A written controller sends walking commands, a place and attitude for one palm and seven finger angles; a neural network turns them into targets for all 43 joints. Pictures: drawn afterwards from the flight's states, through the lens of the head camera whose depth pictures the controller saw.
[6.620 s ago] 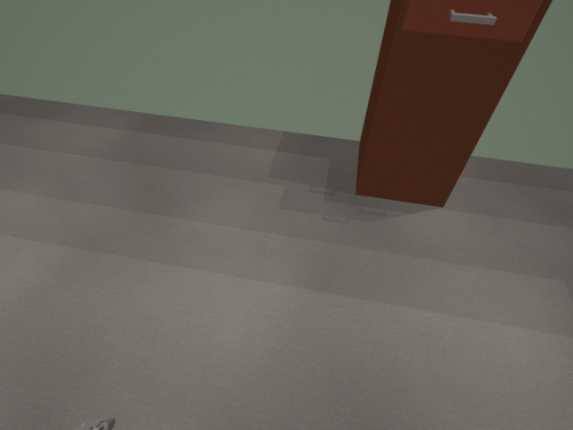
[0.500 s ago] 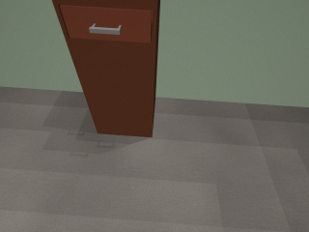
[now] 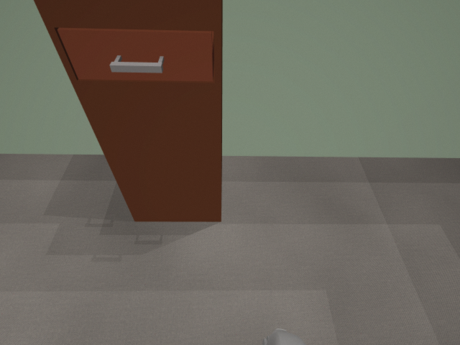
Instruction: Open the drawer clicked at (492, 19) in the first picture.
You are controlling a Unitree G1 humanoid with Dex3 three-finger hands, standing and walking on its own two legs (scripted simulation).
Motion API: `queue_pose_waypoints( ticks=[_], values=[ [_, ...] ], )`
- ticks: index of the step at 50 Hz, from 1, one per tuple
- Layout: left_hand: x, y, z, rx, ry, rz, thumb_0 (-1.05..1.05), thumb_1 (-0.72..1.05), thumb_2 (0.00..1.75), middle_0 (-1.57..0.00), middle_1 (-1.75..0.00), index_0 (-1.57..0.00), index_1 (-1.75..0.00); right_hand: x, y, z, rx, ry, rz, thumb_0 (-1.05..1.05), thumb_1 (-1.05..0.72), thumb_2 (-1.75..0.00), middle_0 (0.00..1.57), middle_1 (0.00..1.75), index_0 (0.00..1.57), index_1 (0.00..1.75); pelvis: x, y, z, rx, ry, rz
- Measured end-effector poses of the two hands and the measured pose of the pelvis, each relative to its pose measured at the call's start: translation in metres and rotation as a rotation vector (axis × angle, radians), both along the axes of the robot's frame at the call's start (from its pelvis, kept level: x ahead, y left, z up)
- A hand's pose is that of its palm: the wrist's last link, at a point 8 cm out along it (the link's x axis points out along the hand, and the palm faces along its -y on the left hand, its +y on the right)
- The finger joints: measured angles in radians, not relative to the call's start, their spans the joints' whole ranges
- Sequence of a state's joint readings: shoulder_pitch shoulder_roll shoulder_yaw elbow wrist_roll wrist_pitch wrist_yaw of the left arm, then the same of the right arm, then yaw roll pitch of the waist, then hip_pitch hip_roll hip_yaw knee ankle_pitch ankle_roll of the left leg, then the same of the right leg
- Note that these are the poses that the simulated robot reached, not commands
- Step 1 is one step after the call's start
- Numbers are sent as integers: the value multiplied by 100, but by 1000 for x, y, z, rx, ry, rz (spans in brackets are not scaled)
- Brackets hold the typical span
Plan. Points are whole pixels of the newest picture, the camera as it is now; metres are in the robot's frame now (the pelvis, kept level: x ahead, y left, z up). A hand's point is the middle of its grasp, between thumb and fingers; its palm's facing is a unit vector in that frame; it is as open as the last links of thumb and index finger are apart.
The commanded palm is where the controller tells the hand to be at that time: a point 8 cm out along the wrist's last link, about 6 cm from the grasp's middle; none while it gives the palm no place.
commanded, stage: take the last steps up to it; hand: left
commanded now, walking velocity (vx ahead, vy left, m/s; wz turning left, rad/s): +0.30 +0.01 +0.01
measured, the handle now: (138, 63) +0.76 +0.25 +0.10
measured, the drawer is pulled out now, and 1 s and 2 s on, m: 0.00 0.00 0.00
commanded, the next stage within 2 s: come to a stop and stand still in 0.42 s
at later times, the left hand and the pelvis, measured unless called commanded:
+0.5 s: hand out of the picture +0.15 +0.18 -0.18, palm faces +0.11 -0.98 -0.16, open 7.3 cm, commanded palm none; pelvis +0.17 +0.01 +0.00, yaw +2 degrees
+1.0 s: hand (149, 279) +0.29 +0.19 -0.17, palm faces +0.02 -0.96 -0.27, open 7.4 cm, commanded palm none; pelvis +0.21 -0.02 -0.01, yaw -1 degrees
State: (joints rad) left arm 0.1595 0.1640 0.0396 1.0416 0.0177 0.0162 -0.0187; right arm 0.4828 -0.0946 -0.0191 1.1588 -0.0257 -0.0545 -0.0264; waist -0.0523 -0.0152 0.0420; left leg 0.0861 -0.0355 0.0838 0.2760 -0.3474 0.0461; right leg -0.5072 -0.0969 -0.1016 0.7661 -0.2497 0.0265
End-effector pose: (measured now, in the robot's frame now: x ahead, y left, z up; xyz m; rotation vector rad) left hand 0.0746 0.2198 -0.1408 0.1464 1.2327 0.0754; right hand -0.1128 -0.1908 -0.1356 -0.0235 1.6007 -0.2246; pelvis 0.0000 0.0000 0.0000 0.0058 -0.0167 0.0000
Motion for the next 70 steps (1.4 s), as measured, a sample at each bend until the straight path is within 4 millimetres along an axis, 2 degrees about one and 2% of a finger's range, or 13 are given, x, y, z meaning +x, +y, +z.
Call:
queue_pose_waypoints(
  ticks=[4,7,10,16,23,28,32,37,44,50,58,64,70],
  values=[
    [70,-22,-3,3,-101,-42,1,91,90,-20,-30,-20,-30,7,-10,-10,24,82,-30,1,-91,-90,20,30,20,30,36,-16,-13,-1,1,-2],
    [96,-32,-2,6,-170,-17,0,91,90,-20,-30,-20,-30,34,-25,-16,29,94,-18,1,-91,-90,20,30,20,30,56,-26,-17,-6,-11,15],
    [96,-34,3,11,-144,24,0,91,90,-20,-30,-20,-30,88,-44,-16,7,18,21,1,-91,-90,20,30,20,30,75,-30,-9,-11,-13,20],
    [86,-11,12,70,-49,85,-3,95,90,-20,-30,-21,-30,221,-63,-6,-40,-232,101,1,-91,-90,20,29,20,30,112,-27,4,-19,4,26],
    [67,6,-3,22,108,139,-1,92,90,-20,-30,-20,-30,346,-46,9,-67,-408,203,1,-92,-90,19,29,20,30,159,-3,2,-37,3,29],
    [67,21,-23,-17,222,169,0,91,90,-20,-30,-20,-30,401,-18,8,-94,-466,252,1,-92,-90,19,29,20,30,193,22,-9,-30,-2,19],
    [89,28,-17,-16,249,149,0,91,90,-20,-30,-20,-30,409,2,11,-90,-430,228,0,-92,-90,20,29,20,30,210,31,-2,-18,-3,3],
    [128,32,-11,-4,219,113,0,91,90,-20,-30,-20,-30,412,-1,13,-113,-388,178,-1,-95,-90,20,30,20,30,220,33,4,-13,3,-8],
    [181,33,-2,56,107,82,0,91,90,-20,-30,-20,-30,392,-28,7,-113,-322,136,0,-93,-90,20,30,20,30,218,14,4,-14,5,-18],
    [207,12,7,123,-9,38,0,91,90,-20,-30,-20,-30,369,-61,-18,-62,-296,95,0,-91,-90,20,30,20,30,213,-18,-8,20,7,-23],
    [190,-24,27,126,-8,23,0,90,90,-20,-30,-21,-30,341,-85,-21,-16,-249,77,1,-91,-90,20,29,20,30,202,-36,3,40,3,-25],
    [167,-18,32,133,-1,69,0,91,90,-20,-30,-21,-30,325,-90,-13,-21,-210,118,1,-91,-90,20,29,20,30,191,-35,9,52,13,-7],
    [132,3,21,109,62,101,0,90,90,-20,-30,-21,-30,327,-78,-4,-57,-230,154,1,-91,-90,20,29,20,30,183,-18,8,36,24,-5]
  ],
)
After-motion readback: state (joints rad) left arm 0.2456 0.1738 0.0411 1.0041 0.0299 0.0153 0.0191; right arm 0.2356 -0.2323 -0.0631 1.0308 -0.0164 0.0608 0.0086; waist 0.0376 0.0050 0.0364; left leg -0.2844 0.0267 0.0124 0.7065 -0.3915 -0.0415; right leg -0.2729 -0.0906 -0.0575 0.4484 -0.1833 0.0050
